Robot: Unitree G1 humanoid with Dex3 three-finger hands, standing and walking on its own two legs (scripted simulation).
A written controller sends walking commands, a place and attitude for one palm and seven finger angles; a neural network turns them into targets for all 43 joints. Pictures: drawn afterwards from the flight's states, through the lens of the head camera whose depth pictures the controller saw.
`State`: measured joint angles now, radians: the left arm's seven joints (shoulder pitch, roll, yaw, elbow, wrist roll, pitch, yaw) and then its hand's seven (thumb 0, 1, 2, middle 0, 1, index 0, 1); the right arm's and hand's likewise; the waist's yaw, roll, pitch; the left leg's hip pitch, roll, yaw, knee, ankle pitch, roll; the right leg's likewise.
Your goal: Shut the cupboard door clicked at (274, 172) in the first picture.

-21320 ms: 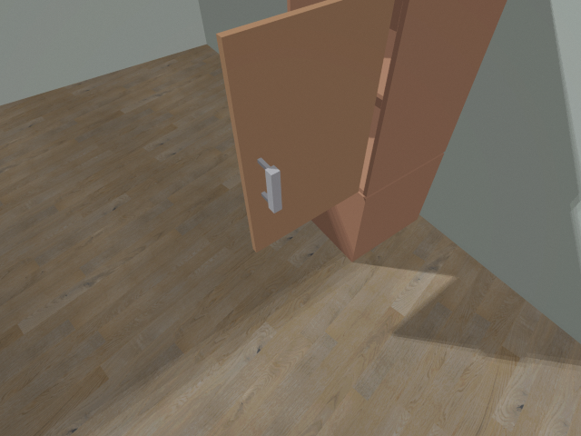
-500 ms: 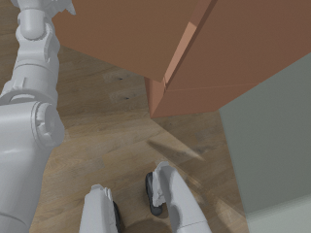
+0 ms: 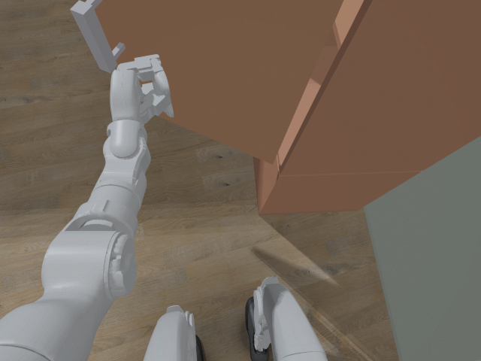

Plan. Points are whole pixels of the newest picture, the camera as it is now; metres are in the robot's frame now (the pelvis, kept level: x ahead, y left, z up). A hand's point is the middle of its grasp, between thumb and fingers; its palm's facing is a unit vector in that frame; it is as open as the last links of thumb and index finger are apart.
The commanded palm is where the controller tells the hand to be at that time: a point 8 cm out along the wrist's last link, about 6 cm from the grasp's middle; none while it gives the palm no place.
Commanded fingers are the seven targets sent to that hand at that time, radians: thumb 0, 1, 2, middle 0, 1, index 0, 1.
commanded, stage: pull the fist back off the door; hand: left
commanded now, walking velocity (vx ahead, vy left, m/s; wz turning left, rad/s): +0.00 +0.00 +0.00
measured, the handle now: (103, 32) +0.67 +0.16 +0.04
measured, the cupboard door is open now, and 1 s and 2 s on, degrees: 63 63 63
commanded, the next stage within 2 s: draw the hand back to the body in 0.20 s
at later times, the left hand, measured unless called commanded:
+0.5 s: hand (159, 110) +0.48 +0.07 +0.06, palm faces -0.04 -1.00 -0.07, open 3.1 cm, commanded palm +0.43 +0.13 +0.08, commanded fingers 0.00 0.90 0.90 -1.30 -1.50 -1.30 -1.50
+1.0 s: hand (39, 185) +0.34 +0.16 +0.16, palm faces +0.08 -0.97 -0.23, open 3.1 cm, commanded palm +0.30 +0.22 +0.19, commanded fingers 0.00 0.90 0.90 -0.89 -1.05 -0.89 -1.05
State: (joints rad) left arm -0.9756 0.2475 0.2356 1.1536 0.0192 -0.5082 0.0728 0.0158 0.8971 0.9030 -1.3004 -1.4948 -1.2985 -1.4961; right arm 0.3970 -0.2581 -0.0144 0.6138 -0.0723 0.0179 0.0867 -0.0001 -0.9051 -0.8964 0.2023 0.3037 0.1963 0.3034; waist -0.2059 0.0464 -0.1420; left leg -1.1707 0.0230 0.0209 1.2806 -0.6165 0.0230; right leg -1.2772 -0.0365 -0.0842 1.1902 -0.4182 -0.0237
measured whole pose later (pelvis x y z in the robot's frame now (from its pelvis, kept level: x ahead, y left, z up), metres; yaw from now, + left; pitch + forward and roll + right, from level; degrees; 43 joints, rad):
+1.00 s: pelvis +0.04 +0.00 +0.10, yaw +1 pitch +4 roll +0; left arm 0.00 0.24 0.02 0.17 -0.05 -0.13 0.04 0.02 0.89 0.90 -1.13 -1.31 -1.13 -1.31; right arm 0.19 -0.24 0.01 0.52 0.04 0.04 -0.10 0.01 -0.91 -0.90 0.20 0.30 0.19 0.30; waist 0.00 0.04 -0.04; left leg -0.31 0.00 0.03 0.65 -0.42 0.02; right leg -0.44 -0.03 -0.08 0.65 -0.29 -0.01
